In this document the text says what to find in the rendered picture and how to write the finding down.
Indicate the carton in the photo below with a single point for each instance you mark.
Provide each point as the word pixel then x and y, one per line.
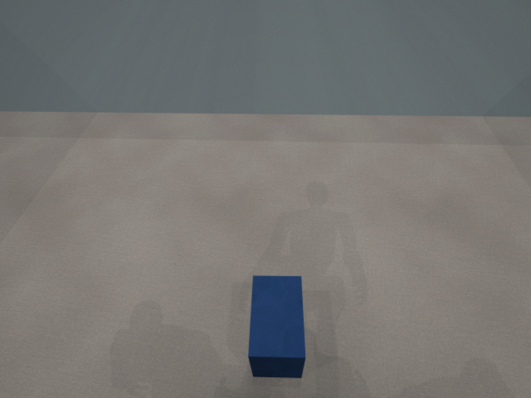
pixel 276 342

